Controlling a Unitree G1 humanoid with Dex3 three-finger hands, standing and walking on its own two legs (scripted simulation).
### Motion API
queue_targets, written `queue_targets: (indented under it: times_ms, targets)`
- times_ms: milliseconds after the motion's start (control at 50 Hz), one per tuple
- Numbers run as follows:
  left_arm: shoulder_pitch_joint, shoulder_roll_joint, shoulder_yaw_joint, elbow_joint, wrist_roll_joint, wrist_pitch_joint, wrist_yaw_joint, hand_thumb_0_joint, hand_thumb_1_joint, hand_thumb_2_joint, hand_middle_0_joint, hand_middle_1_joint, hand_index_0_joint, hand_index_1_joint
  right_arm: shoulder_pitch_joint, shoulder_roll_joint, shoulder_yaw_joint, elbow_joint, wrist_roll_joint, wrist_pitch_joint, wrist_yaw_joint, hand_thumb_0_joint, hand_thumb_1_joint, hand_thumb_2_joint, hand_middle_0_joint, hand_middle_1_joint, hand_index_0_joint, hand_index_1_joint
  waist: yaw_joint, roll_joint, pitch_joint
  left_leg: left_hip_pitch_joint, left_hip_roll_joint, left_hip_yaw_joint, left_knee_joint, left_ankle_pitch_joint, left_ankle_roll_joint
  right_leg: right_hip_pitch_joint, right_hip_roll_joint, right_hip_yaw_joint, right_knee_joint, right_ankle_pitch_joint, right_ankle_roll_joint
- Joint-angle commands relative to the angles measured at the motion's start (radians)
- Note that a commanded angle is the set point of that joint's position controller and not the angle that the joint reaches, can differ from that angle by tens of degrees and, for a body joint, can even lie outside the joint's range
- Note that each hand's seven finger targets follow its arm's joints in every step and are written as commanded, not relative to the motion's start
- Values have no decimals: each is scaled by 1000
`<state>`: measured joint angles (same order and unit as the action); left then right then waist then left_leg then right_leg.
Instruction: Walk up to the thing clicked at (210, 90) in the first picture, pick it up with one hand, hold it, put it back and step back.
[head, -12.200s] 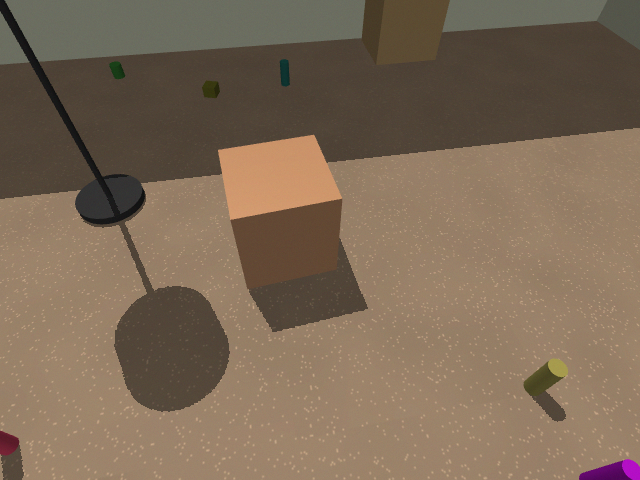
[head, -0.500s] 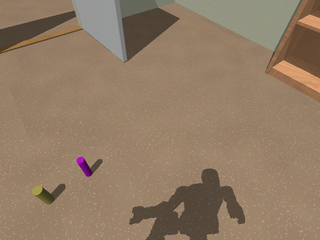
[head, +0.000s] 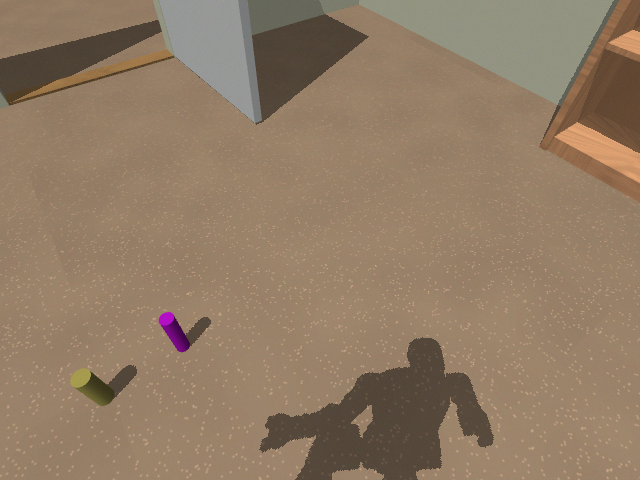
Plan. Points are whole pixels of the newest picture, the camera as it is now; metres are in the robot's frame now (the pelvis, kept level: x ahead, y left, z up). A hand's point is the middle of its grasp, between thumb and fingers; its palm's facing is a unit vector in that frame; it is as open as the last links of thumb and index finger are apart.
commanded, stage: stand
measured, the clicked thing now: out of the picture -1.45 +1.66 -0.75
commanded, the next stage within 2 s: walk up in 0.96 s
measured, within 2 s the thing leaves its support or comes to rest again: neither
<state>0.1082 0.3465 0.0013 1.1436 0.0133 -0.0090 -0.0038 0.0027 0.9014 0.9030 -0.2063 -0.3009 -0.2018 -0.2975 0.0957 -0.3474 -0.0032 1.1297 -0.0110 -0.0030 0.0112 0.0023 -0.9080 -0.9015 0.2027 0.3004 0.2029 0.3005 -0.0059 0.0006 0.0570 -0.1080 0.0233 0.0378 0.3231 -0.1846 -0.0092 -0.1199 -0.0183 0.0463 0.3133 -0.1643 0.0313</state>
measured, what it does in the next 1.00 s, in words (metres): stands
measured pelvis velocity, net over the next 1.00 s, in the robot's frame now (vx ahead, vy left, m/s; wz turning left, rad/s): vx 0.00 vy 0.00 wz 0.00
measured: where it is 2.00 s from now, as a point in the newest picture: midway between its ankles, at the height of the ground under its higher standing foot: (332, 423)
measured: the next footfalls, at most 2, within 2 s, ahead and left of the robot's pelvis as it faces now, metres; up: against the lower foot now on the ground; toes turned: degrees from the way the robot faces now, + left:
left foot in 1.66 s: +0.35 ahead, +0.10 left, +0.00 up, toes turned +5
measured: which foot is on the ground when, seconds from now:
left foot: down 0.00-1.00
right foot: down 0.00-1.00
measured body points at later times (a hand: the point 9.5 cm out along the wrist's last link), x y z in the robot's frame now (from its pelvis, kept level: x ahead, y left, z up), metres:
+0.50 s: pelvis +0.00 +0.00 +0.00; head +0.01 +0.00 +0.45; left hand +0.08 +0.30 -0.13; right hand +0.08 -0.30 -0.13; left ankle -0.01 +0.12 -0.75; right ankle +0.01 -0.14 -0.75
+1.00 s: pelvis +0.00 +0.00 +0.00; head +0.01 +0.00 +0.45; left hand +0.07 +0.30 -0.13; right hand +0.08 -0.30 -0.13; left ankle -0.01 +0.12 -0.75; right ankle +0.00 -0.14 -0.75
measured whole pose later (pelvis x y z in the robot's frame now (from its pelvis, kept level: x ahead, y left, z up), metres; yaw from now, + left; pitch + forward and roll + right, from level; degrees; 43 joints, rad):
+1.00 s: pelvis +0.00 +0.00 +0.00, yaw +0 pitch -2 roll +0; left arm 0.13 0.35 0.01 1.11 0.02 -0.01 -0.02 0.00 0.90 0.90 -0.21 -0.30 -0.20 -0.30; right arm 0.12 -0.35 -0.02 1.10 -0.02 -0.01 0.02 0.00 -0.91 -0.90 0.20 0.30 0.20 0.30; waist 0.00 0.00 0.05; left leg -0.11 0.02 0.04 0.36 -0.25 0.01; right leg -0.13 -0.02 0.04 0.37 -0.26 0.01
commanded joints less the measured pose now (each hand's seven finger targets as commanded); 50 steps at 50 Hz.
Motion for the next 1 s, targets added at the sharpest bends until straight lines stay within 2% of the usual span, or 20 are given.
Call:
queue_targets:
  times_ms: [0,180,300,420,520,580,740,920,940,960,980]
  targets:
    - [-31,213,35,-60,-4,-24,12,0,900,900,-200,-300,-200,-300,-39,-220,-42,-62,2,-27,-13,0,-900,-900,200,300,200,300,1,5,-92,34,117,-94,-48,118,28,0,-106,70,-35,166,-40]
    - [-31,219,34,-62,-4,-24,15,0,900,900,-200,-300,-200,-300,-37,-217,-43,-60,3,-25,-13,0,-900,-900,200,300,200,300,-2,0,-102,37,117,-93,-41,138,27,17,-109,67,-31,182,-42]
    - [-29,216,35,-63,-4,-22,15,0,900,900,-200,-300,-200,-300,-40,-222,-46,-62,1,-23,-14,0,-900,-900,200,300,200,300,2,3,-84,29,114,-91,-49,92,28,-1,-107,71,-39,142,-45]
    - [-33,218,37,-67,-2,-24,15,0,900,900,-200,-300,-200,-300,-37,-218,-45,-67,2,-25,-13,0,-900,-900,200,300,200,300,1,5,-95,30,116,-94,-47,122,31,18,-110,68,-36,178,-44]
    - [-29,218,36,-65,-3,-22,15,0,900,900,-200,-300,-200,-300,-32,-218,-44,-64,2,-25,-13,0,-900,-900,200,300,200,300,1,2,-78,27,115,-97,-53,90,28,-1,-106,64,-41,129,-42]
    - [-33,218,37,-68,-1,-21,14,0,900,900,-200,-300,-200,-300,-30,-218,-46,-66,1,-23,-14,0,-900,-900,200,300,200,300,1,2,-79,19,111,-93,-54,85,30,5,-109,70,-44,138,-45]
    - [-29,218,35,-70,-4,-23,14,0,900,900,-200,-300,-200,-300,-20,-216,-42,-64,2,-28,-14,0,-900,-900,200,300,200,300,3,6,-92,23,117,-99,-51,146,31,27,-110,65,-31,174,-43]
    - [-23,216,32,-72,-3,-21,14,0,900,900,-200,-300,-200,-300,-26,-220,-45,-66,1,-26,-14,0,-900,-900,200,300,200,300,3,3,-80,17,112,-99,-52,101,29,6,-109,63,-42,130,-43]
    - [25,289,81,-127,12,-30,-12,0,900,900,-200,-300,-200,-300,47,-296,-97,-120,-13,-37,6,0,-900,-900,200,300,200,300,-8,12,-173,76,79,-102,1,-380,91,-6,-30,38,46,-330,-77]
    - [9,287,89,-126,22,-27,-21,0,900,900,-200,-300,-200,-300,77,-311,-111,-106,-23,-38,14,0,-900,-900,200,300,200,300,-22,50,-90,71,122,-164,-41,-579,121,-170,-14,15,115,-456,-78]
    - [-52,265,91,-150,26,-24,-31,0,900,900,-200,-300,-200,-300,110,-323,-125,-106,-24,-37,15,0,-900,-900,200,300,200,300,-58,98,-2,91,192,-262,-119,-655,159,-337,13,-22,228,-425,-68]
